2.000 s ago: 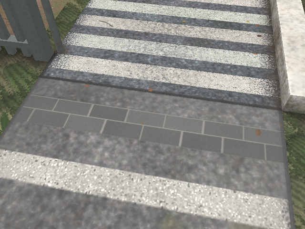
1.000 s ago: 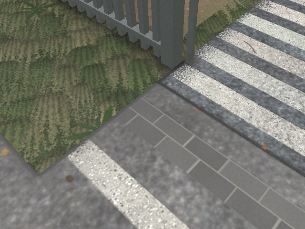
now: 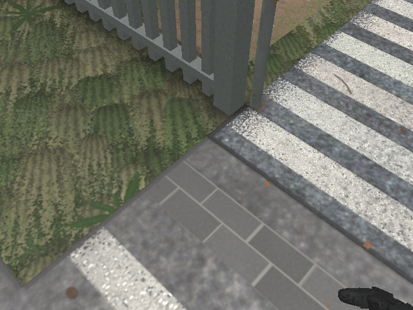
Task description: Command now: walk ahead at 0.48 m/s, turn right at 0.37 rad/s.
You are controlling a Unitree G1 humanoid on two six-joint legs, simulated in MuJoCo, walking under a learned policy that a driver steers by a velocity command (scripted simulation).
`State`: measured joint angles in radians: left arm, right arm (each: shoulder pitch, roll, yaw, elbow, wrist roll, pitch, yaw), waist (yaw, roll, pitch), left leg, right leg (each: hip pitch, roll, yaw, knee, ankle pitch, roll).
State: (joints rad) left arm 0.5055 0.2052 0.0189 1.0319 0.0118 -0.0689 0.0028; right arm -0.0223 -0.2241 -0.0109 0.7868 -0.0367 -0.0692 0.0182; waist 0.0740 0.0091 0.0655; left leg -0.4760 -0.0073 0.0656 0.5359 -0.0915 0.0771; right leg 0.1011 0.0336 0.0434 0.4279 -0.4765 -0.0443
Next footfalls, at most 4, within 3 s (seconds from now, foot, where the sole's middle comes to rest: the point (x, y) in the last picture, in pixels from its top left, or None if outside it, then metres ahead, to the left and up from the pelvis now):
0.54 right None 0.40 -0.13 -0.76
1.08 left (270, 217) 0.77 -0.14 -0.76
1.60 right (370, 220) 0.78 -0.49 -0.76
2.16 left None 1.07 -0.71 -0.76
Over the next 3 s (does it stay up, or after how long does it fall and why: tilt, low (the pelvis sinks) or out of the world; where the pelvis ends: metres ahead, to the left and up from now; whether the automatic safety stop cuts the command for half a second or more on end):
stays up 1.13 -0.96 0.03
